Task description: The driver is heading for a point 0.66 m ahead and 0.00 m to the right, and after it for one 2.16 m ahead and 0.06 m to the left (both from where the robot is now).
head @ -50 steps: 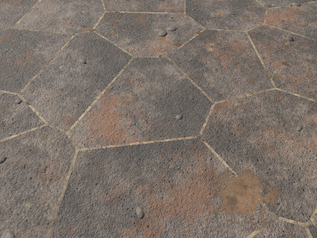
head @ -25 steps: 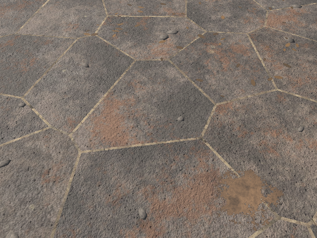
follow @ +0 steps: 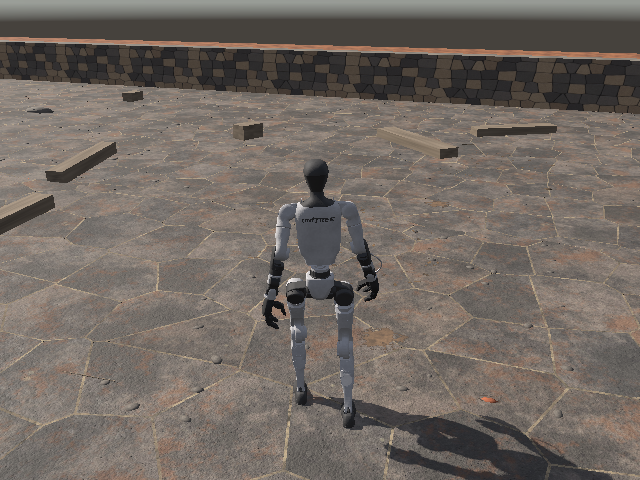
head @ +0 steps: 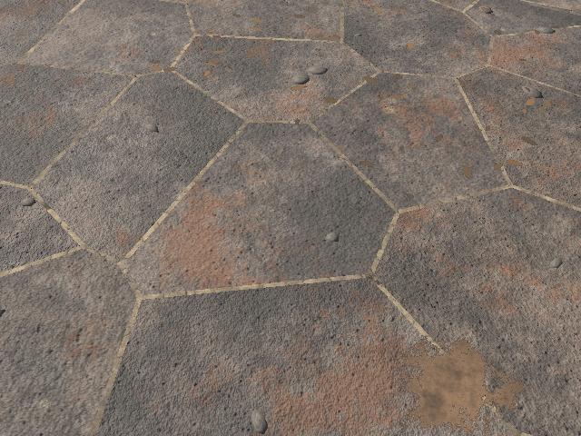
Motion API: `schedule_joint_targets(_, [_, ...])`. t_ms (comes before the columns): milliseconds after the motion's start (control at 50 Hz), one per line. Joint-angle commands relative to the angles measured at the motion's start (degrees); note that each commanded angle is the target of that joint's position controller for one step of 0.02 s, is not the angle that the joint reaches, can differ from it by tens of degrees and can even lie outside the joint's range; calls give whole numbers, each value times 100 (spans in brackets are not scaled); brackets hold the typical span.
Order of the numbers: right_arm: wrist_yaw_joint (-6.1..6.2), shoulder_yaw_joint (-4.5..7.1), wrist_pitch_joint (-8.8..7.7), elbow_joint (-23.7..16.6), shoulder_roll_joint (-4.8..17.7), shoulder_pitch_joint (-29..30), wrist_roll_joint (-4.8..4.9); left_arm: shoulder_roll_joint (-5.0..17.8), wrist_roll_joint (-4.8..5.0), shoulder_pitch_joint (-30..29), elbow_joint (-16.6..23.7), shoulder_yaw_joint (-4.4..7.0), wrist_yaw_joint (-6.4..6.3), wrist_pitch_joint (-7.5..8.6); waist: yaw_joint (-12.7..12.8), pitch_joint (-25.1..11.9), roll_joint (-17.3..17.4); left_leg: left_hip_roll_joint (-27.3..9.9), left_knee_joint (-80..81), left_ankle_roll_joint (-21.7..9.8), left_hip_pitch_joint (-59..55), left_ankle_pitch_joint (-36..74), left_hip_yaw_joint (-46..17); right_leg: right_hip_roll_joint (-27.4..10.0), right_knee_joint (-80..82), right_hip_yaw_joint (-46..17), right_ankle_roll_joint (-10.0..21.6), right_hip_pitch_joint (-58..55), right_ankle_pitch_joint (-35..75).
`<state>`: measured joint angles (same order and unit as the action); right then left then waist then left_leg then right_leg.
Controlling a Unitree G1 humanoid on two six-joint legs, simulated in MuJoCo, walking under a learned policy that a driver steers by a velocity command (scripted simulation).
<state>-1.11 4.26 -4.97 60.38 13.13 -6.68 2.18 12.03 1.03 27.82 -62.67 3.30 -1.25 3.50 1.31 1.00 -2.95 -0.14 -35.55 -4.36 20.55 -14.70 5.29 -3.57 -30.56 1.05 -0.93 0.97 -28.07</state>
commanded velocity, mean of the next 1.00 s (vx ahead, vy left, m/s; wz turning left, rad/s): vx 0.37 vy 0.00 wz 0.00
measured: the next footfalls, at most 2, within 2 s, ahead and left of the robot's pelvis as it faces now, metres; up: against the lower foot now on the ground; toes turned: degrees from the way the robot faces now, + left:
right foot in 0.52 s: +0.48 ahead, -0.14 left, +0.00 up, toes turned -2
left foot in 0.98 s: +0.62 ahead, +0.08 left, +0.00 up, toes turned +1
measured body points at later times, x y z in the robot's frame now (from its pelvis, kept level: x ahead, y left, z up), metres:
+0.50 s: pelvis +0.24 -0.02 +0.00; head +0.27 -0.02 +0.45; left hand +0.46 +0.20 -0.10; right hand +0.15 -0.27 -0.14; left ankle +0.04 +0.10 -0.72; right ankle +0.41 -0.14 -0.71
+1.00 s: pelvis +0.47 -0.04 +0.01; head +0.49 -0.03 +0.46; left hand +0.51 +0.22 -0.13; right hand +0.62 -0.28 -0.11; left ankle +0.58 +0.08 -0.72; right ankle +0.41 -0.13 -0.72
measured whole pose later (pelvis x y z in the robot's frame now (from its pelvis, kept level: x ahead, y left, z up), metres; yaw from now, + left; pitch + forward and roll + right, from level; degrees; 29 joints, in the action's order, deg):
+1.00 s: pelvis +0.47 -0.04 +0.01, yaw +0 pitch +1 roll -3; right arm 0.6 2.6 -3.5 54.5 12.7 -4.6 -0.7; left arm 12.9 0.0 14.1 -58.5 2.2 -0.5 3.8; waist 1.5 0.1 2.3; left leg -3.1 -27.8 -1.8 25.1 -0.6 -0.6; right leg 4.3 -22.4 4.3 2.5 6.5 -17.3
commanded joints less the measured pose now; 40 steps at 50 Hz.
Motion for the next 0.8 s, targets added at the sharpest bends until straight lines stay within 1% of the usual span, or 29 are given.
schedule_joint_targets(20, [21, 357, -40, 396, 1444, -2605, -84, 31, 2, -440, 684, -90, 21, 215, -1137, -894, 2061, -2100, 2236, -1417, -3703, -961, -4270, 703, -3683, 113, 128, 3717, 303])
schedule_joint_targets(40, [7, 152, -127, 378, 952, -2125, -154, 256, 151, -749, 780, -19, 37, 332, -902, -644, 1500, -2290, 2520, -1425, -3297, -1276, -4826, 482, -4667, -788, 300, 4219, -155])
schedule_joint_targets(60, [5, 44, -178, 189, 695, -1538, -147, 417, 249, -989, 895, 16, 77, 386, -687, -102, 1182, -2182, 2447, -1211, -2796, -1153, -4036, 151, -4870, -768, 505, 4558, 272])
schedule_joint_targets(80, [-27, -48, -201, 64, 487, -1110, -161, 491, 220, -1079, 892, 47, 76, 401, -492, 101, 721, -1914, 2492, -976, -2324, -760, -3227, -158, -4635, -659, 623, 4413, 859])
schedule_joint_targets(100, [-60, -93, -210, -6, 446, -889, -189, 491, 137, -1084, 875, 104, 48, 384, -344, 224, 532, -1678, 2583, -813, -1922, -341, -2641, -344, -4255, -572, 653, 4212, 1267])
schedule_joint_targets(120, [-64, -137, -201, -14, 370, -837, -217, 523, 87, -999, 849, 154, 43, 324, -213, 225, 576, -1417, 2677, -682, -1641, 7, -2142, -463, -3978, -522, 651, 3877, 1486])
schedule_joint_targets(140, [-47, -156, -181, 9, 361, -924, -232, 483, 89, -924, 826, 174, 54, 264, -154, 225, 649, -1297, 2754, -652, -1513, 292, -1857, -486, -3791, -456, 617, 3713, 1598])
schedule_joint_targets(180, [23, -163, -162, 80, 484, -1187, -227, 407, 71, -1139, 905, 186, 64, 171, -127, 346, 569, -1224, 2885, -698, -1448, 874, -1516, -518, -3411, -310, 466, 3873, 1793])
schedule_joint_targets(220, [101, -149, -142, 92, 639, -1367, -241, 380, 21, -1649, 1111, 181, 61, 139, -195, 449, 497, -1271, 2982, -765, -1516, 1207, -1392, -548, -2843, -265, 297, 4248, 2155])
schedule_joint_targets(280, [176, -146, -91, 24, 682, -1488, -247, 313, 5, -2410, 1382, 122, 108, 156, -348, 529, 551, -1177, 3059, -714, -1520, 1398, -1094, -459, -1654, -166, 172, 4266, 2838])
schedule_joint_targets(340, [198, -116, -74, 29, 733, -1749, -191, 306, 37, -3006, 1544, 62, 197, 186, -514, 619, 589, -1159, 3094, -664, -1653, 1390, -867, -275, -828, 15, 170, 4034, 3238])
schedule_joint_targets(380, [199, -97, -39, 85, 729, -1953, -153, 314, 57, -3314, 1657, 28, 270, 212, -585, 705, 591, -1270, 2981, -649, -1961, 1437, -795, -209, -489, 28, 236, 4040, 3227])
schedule_joint_targets(440, [207, -40, 25, 111, 797, -2009, -127, 416, 77, -3520, 1817, 19, 385, 262, -501, 691, 684, -1495, 2633, -562, -2498, 1912, -744, -109, -103, 33, 447, 3894, 2834])
schedule_joint_targets(460, [207, -14, 43, 87, 862, -1931, -130, 518, 79, -3375, 1816, 54, 407, 276, -359, 558, 759, -1528, 2392, -500, -2608, 2539, -703, -6, -8, 89, 539, 3560, 2639])
schedule_joint_targets(480, [208, 16, 63, 55, 953, -1846, -140, 675, 73, -3051, 1760, 123, 408, 285, -146, 280, 900, -1523, 1976, -437, -2690, 3601, -649, 181, -17, 214, 640, 2990, 2459])
schedule_joint_targets(500, [205, 24, 103, 25, 984, -1726, -159, 889, 67, -2303, 1563, 242, 390, 284, 278, -188, 978, -1372, 1083, -328, -2603, 4594, -481, 408, -11, 373, 788, 2005, 2376])
schedule_joint_targets(520, [201, -27, 127, -46, 877, -1649, -193, 1179, 71, -1188, 1236, 387, 345, 265, 771, -849, 937, -1082, -275, -130, -1880, 4506, -289, 335, -119, 227, 984, 414, 2405])
schedule_joint_targets(540, [178, -146, 103, -194, 495, -1935, -257, 1691, -52, -229, 1019, 504, 280, 236, 793, -1780, -116, -502, -2427, 107, -126, 2326, -92, -1032, -28, -1700, 1497, -1581, 1791])
schedule_joint_targets(560, [112, -333, -68, -147, -160, -2464, -150, 1734, -115, -131, 960, 445, 339, 252, 428, -2587, -1353, 437, -3940, 266, 1372, -1732, -903, -2022, 1147, -4494, 2189, -2627, 762])
schedule_joint_targets(580, [86, -171, -208, -238, 488, -1852, 15, 1210, -53, -473, 988, 305, 349, 280, 514, -1949, -833, 81, -4500, 137, 1988, -1617, -1353, -1762, 1432, -4240, 1843, -2178, 507])
schedule_joint_targets(600, [90, -114, -280, -428, 731, -1302, 91, 956, -17, -1030, 1087, 222, 334, 299, 394, -1121, -535, -230, -4456, 42, 2221, -1092, -1111, -1583, 1481, -3214, 1580, -1272, 1006])
schedule_joint_targets(620, [150, -93, -293, -476, 743, -1049, 37, 826, -57, -1531, 1184, 164, 344, 321, 176, -766, 56, -546, -4124, 23, 1905, -522, -1010, -1393, 1621, -2511, 1454, -321, 1684])
schedule_joint_targets(640, [199, -33, -231, -455, 706, -1012, -59, 671, -131, -1827, 1214, 115, 372, 348, -40, -440, 133, -705, -3812, 48, 1537, -274, -963, -1184, 1732, -1927, 1378, 455, 2674])
schedule_joint_targets(660, [210, -24, -131, -404, 587, -1238, -88, 534, -189, -1896, 1169, 66, 393, 363, -245, -410, 18, -799, -3659, 61, 1132, -207, -993, -1049, 1804, -1505, 1356, 856, 3431])
schedule_joint_targets(680, [227, -32, -52, -359, 441, -1413, -96, 500, -202, -1811, 1087, 51, 398, 373, -332, -390, -14, -796, -3486, 102, 915, -264, -950, -986, 1833, -1216, 1403, 1066, 4175])
schedule_joint_targets(700, [243, -32, 7, -349, 364, -1481, -105, 544, -207, -1729, 1008, 46, 378, 383, -408, -328, -13, -769, -3289, 162, 838, -276, -880, -934, 1845, -933, 1448, 1246, 4852])
schedule_joint_targets(740, [268, -11, 72, -480, 399, -1203, -167, 742, -235, -1651, 929, 61, 282, 369, -463, -226, -36, -717, -2725, 301, 1010, 95, -787, -859, 1881, -553, 1484, 1357, 5615])
schedule_joint_targets(780, [261, -28, 104, -624, 375, -806, -228, 783, -225, -1619, 898, 48, 180, 299, -419, -238, -53, -695, -1800, 404, 1040, 691, -713, -719, 1849, -245, 1396, 1321, 5793])
schedule_joint_targets(800, [246, -54, 110, -667, 321, -621, -233, 791, -214, -1620, 894, 37, 144, 264, -366, -266, -71, -643, -1266, 408, 869, 1026, -656, -606, 1824, -78, 1307, 1337, 5740])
